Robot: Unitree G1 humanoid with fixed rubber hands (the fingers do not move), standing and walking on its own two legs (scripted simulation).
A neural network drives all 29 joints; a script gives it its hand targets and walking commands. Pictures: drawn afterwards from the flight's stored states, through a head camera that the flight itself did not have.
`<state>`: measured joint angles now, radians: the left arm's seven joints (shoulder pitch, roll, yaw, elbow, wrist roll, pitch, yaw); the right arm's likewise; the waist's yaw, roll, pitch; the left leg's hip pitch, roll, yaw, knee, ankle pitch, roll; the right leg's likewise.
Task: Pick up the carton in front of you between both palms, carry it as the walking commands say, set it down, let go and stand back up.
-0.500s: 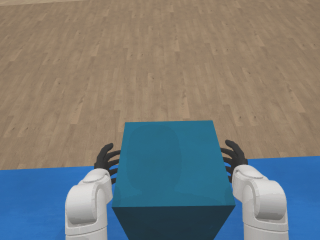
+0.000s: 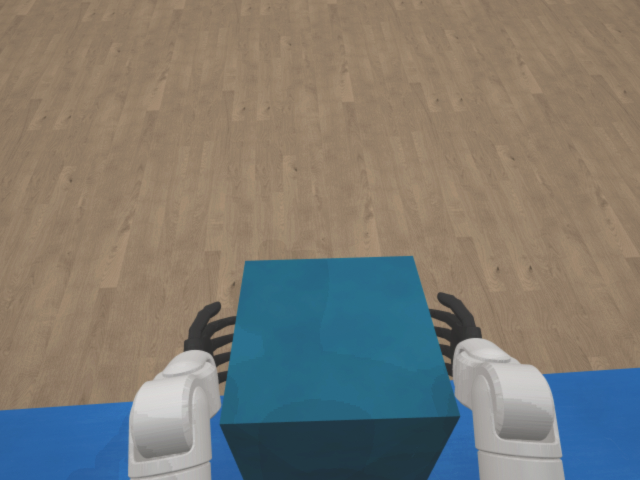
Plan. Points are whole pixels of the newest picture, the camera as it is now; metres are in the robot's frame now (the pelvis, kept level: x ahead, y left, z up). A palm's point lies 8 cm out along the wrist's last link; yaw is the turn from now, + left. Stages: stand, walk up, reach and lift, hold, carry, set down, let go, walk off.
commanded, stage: carry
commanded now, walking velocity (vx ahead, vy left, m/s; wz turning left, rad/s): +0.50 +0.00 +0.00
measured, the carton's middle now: (332, 383) +0.27 +0.00 -0.02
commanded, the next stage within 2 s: none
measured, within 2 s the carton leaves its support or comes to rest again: neither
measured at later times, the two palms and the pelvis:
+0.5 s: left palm (237, 123) +0.65 +0.14 +0.13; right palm (412, 109) +0.68 -0.16 +0.13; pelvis +0.32 -0.04 -0.01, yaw +3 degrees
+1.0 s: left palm (247, 36) +1.04 +0.16 +0.13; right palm (375, 35) +1.03 -0.14 +0.13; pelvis +0.64 +0.02 +0.02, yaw +2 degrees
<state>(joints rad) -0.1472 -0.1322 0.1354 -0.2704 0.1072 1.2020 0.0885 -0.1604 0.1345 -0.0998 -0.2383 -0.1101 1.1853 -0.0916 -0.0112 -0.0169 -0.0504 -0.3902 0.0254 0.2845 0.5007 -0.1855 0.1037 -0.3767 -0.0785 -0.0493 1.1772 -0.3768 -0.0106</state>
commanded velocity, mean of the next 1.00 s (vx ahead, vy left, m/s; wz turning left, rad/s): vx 0.50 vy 0.00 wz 0.00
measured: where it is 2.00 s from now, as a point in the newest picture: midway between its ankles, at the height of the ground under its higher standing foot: (308, 197)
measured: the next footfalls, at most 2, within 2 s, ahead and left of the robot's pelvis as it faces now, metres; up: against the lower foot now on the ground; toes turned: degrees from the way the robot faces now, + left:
right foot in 0.36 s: +0.43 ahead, -0.10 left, +0.00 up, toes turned -9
left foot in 0.80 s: +0.69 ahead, +0.11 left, +0.02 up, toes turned +9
